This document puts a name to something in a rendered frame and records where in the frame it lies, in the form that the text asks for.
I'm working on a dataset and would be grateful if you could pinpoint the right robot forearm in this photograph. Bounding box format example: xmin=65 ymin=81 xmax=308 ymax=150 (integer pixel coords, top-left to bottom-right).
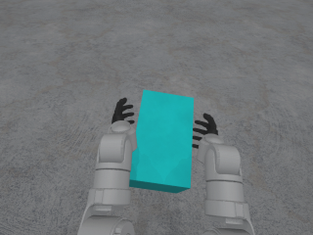
xmin=197 ymin=133 xmax=255 ymax=235

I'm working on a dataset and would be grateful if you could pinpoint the robot left upper arm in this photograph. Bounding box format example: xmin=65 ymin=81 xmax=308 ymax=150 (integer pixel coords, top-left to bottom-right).
xmin=77 ymin=215 xmax=135 ymax=235

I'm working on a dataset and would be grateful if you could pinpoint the carton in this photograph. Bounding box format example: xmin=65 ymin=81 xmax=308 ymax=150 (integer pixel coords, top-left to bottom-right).
xmin=129 ymin=89 xmax=194 ymax=194

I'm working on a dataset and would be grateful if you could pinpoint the robot left hand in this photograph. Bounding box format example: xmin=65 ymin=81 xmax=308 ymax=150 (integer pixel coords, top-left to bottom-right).
xmin=112 ymin=98 xmax=135 ymax=124

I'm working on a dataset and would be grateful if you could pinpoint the left robot forearm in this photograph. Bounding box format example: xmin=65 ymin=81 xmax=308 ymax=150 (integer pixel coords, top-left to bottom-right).
xmin=77 ymin=120 xmax=138 ymax=235

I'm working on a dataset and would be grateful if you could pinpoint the robot right hand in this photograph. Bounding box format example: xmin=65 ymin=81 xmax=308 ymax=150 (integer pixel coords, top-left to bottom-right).
xmin=192 ymin=113 xmax=218 ymax=149

